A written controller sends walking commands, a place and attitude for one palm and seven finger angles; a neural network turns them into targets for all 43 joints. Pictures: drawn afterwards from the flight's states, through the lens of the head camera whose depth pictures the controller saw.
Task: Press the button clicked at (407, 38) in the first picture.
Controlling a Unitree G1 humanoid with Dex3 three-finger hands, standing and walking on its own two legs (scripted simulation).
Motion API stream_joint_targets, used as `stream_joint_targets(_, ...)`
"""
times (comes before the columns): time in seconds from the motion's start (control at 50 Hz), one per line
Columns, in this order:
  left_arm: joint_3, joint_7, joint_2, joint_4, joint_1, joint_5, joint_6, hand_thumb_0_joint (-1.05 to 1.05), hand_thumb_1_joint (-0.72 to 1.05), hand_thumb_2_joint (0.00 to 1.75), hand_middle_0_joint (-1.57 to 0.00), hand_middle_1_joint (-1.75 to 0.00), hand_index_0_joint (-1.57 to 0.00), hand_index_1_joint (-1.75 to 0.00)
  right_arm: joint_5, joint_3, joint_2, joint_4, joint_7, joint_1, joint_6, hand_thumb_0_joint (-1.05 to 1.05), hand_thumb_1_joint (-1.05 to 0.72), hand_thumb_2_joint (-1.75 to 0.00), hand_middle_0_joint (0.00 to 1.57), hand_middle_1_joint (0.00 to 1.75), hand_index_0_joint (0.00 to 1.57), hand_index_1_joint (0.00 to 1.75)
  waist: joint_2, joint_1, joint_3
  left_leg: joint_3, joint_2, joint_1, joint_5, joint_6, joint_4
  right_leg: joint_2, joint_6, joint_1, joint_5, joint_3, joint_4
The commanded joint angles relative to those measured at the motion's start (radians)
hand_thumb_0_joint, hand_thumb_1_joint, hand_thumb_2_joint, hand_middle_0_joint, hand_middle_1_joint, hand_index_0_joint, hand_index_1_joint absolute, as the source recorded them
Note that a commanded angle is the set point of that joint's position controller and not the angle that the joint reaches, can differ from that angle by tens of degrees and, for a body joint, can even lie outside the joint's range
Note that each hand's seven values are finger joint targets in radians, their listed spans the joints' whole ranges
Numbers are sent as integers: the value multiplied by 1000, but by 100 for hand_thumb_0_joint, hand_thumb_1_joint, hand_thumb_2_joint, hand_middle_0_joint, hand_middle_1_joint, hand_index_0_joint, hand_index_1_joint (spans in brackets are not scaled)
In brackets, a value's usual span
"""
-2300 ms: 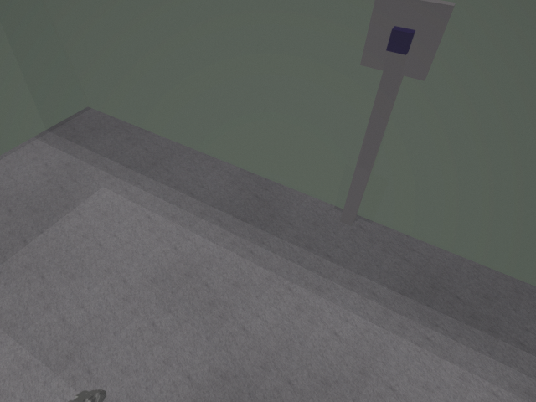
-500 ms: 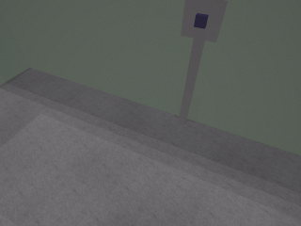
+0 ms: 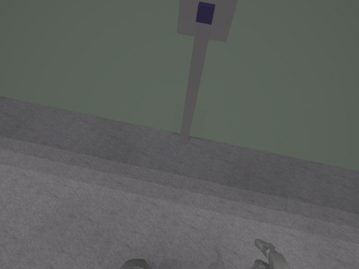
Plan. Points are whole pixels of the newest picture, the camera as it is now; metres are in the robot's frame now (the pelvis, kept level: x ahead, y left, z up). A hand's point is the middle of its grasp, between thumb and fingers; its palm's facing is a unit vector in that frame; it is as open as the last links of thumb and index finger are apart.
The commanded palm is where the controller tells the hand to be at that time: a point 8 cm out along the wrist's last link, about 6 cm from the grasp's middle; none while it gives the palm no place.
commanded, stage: walk to a spot facing it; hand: left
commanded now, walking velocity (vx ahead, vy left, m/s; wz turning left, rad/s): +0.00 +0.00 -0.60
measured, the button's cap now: (205, 12) +0.92 +0.03 +0.13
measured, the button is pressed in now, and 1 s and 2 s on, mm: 0 0 0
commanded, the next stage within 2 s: none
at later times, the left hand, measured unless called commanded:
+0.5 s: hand (144, 197) +0.31 +0.13 -0.14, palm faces -0.34 -0.90 -0.27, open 7.4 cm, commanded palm none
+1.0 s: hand (133, 191) +0.33 +0.17 -0.15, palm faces -0.53 -0.82 -0.20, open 7.4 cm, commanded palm none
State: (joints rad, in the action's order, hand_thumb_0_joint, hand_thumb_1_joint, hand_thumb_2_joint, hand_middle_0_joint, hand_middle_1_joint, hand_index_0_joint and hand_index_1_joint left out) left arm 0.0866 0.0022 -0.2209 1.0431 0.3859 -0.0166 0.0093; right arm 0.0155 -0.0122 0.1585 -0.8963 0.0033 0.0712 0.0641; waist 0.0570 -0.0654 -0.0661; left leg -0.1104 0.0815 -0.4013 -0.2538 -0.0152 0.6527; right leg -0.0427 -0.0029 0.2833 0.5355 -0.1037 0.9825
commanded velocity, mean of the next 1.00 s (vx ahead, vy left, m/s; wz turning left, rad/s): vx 0.00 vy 0.00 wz -0.60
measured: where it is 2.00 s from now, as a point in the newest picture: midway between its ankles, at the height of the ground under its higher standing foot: outside the picture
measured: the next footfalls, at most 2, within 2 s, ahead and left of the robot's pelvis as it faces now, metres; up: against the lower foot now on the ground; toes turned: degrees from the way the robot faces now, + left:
right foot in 0.40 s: +0.12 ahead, -0.13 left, +0.00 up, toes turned -22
left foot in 0.74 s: +0.23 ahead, +0.11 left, +0.00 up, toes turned -21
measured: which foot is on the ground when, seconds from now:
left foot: down 0.00-0.38, up 0.40-0.72, down 0.74-1.00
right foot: up 0.00-0.38, down 0.40-0.74, up 0.76-1.00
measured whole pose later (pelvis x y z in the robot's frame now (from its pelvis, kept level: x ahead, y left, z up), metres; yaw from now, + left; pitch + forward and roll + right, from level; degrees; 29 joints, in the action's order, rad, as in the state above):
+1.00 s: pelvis +0.14 +0.04 +0.02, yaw -37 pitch +0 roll -2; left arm 0.11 0.03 -0.26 0.91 0.19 -0.02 0.09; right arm 0.02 -0.03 0.16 -0.90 0.02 0.21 0.01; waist 0.03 -0.01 -0.07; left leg -0.24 0.13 -0.21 -0.29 -0.01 0.50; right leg 0.04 0.07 0.47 0.43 0.04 1.07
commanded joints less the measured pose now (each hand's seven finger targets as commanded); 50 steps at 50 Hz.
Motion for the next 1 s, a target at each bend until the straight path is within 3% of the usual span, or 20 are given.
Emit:
stream_joint_targets(0.0,16,29,-56,-130,-72,-13,-18,0,90,90,-20,-30,-20,-30,8,-49,168,0,27,166,-2,0,-90,-90,20,30,20,30,-219,76,26,257,326,203,223,-115,-363,115,23,320,-80,93,308)
stream_joint_targets(0.06,13,37,-29,-142,-59,-9,19,0,90,90,-20,-30,-20,-30,7,-51,166,-3,31,136,-3,0,-90,-90,20,30,20,30,-239,45,69,56,269,187,346,-101,-343,122,39,252,-148,136,193)
stream_joint_targets(0.16,11,38,-29,-208,-193,-13,40,0,90,90,-20,-30,-20,-30,9,-67,187,-16,27,167,-15,0,-90,-90,20,30,20,30,-203,69,44,-20,294,233,339,-112,-349,138,51,252,-204,159,-8)
stream_joint_targets(0.28,6,34,-49,-262,-306,-16,28,0,90,90,-20,-30,-20,-30,17,-85,230,-26,14,215,-34,0,-90,-90,20,30,20,30,-198,105,44,-74,312,261,420,-86,-250,97,24,137,-192,212,-230)
stream_joint_targets(0.32,9,28,-74,-250,-241,-15,17,0,90,90,-20,-30,-20,-30,15,-87,249,-19,10,209,-40,0,-90,-90,20,30,20,30,-162,60,84,-121,297,250,468,-43,-115,67,2,9,-251,235,-353)
stream_joint_targets(0.34,16,22,-120,-228,-157,-16,3,0,90,90,-20,-30,-20,-30,7,-83,247,-11,5,215,-42,0,-90,-90,20,30,20,30,-88,12,138,-165,265,164,464,6,82,89,-26,-175,-375,200,-475)
stream_joint_targets(0.36,40,5,-251,-211,-66,-21,-12,0,90,90,-20,-30,-20,-30,-2,-65,181,25,-5,232,-49,0,-90,-90,20,30,20,30,215,-22,221,-205,130,-130,-37,78,372,348,-131,-426,-705,-161,-543)
stream_joint_targets(0.38,50,-10,-318,-195,-14,5,-11,0,90,90,-20,-30,-20,-30,-4,-58,168,66,8,189,-59,0,-90,-90,20,30,20,30,237,-36,244,-57,41,-239,-400,104,577,505,-241,-401,-1114,-328,-556)
stream_joint_targets(0.4,52,-21,-303,-197,-33,6,-5,0,90,90,-20,-30,-20,-30,-6,-53,166,67,20,153,-63,0,-90,-90,20,30,20,30,142,-30,250,61,59,-253,-379,93,610,453,-250,-382,-1072,-268,-536)
stream_joint_targets(0.48,21,-24,-206,-254,-276,-2,6,0,90,90,-20,-30,-20,-30,5,-57,168,23,19,185,-90,0,-90,-90,20,30,20,30,69,84,137,68,72,-129,-169,115,504,289,-168,-104,-784,-69,-581)
stream_joint_targets(0.56,23,-14,-210,-248,-285,-9,10,0,90,90,-20,-30,-20,-30,4,-56,155,28,18,199,-92,0,-90,-90,20,30,20,30,75,92,105,44,26,-58,-142,112,351,250,-169,2,-598,-109,-610)
stream_joint_targets(0.62,32,-9,-217,-242,-265,-11,14,0,90,90,-20,-30,-20,-30,-5,-54,146,49,21,181,-77,0,-90,-90,20,30,20,30,103,77,134,25,-9,6,-157,102,173,239,-170,-21,-647,-158,-567)
stream_joint_targets(0.68,34,-9,-198,-241,-294,-2,26,0,90,90,-20,-30,-20,-30,-11,-57,149,34,30,261,-62,0,-90,-90,20,30,20,30,93,120,156,15,-25,182,-18,89,-106,204,-112,34,-621,-175,-478)
stream_joint_targets(0.7,26,-7,-151,-255,-293,6,31,0,90,90,-20,-30,-20,-30,-8,-62,188,24,35,307,-49,0,-90,-90,20,30,20,30,-36,141,183,95,52,301,38,64,-273,125,-60,107,-509,-118,-366)
stream_joint_targets(0.72,16,5,-80,-275,-238,16,37,0,90,90,-20,-30,-20,-30,5,-79,292,43,34,278,-46,0,-90,-90,20,30,20,30,-371,109,165,378,320,384,134,-33,-375,-18,19,317,-92,28,-148)
stream_joint_targets(0.74,18,9,-97,-270,-247,-2,39,0,90,90,-20,-30,-20,-30,8,-83,322,55,33,251,-53,0,-90,-90,20,30,20,30,-376,119,126,445,440,270,98,-113,-404,6,40,322,71,58,83)
stream_joint_targets(0.8,36,30,-111,-231,-225,-11,35,0,90,90,-20,-30,-20,-30,12,-62,223,84,37,117,-40,0,-90,-90,20,30,20,30,-222,60,54,210,298,207,219,-95,-356,64,59,332,-90,62,280)
stream_joint_targets(0.84,26,33,-84,-220,-213,-6,39,0,90,90,-20,-30,-20,-30,10,-64,202,70,39,143,-36,0,-90,-90,20,30,20,30,-220,69,89,82,248,302,417,-82,-305,74,73,330,-126,93,250)
stream_joint_targets(0.9,20,34,-64,-228,-253,-4,43,0,90,90,-20,-30,-20,-30,8,-74,201,40,36,214,-41,0,-90,-90,20,30,20,30,-213,102,91,36,261,372,523,-97,-282,87,79,308,-103,133,138)
stream_joint_targets(0.98,14,34,-58,-238,-286,-3,47,0,90,90,-20,-30,-20,-30,9,-89,221,22,26,226,-50,0,-90,-90,20,30,20,30,-242,121,77,-8,298,365,471,-108,-284,101,74,243,-84,175,-25)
